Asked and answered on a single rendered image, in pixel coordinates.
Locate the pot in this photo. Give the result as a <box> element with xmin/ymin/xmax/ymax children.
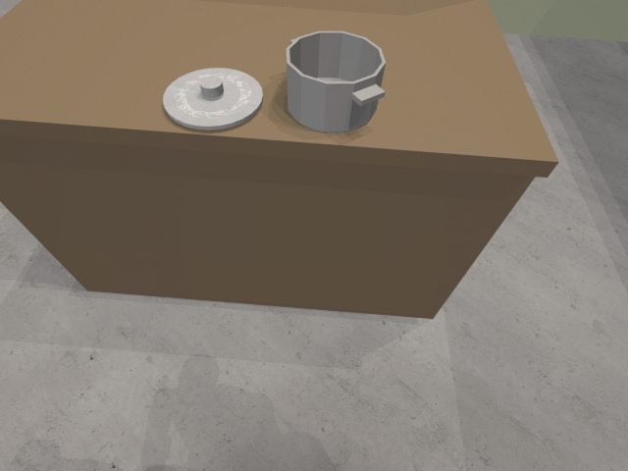
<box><xmin>287</xmin><ymin>31</ymin><xmax>386</xmax><ymax>132</ymax></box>

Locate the knob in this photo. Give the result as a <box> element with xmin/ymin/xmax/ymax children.
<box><xmin>200</xmin><ymin>76</ymin><xmax>224</xmax><ymax>98</ymax></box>

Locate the table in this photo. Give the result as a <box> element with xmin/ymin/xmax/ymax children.
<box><xmin>0</xmin><ymin>0</ymin><xmax>559</xmax><ymax>319</ymax></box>

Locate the lid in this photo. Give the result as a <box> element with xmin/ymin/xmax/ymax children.
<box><xmin>163</xmin><ymin>68</ymin><xmax>263</xmax><ymax>130</ymax></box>

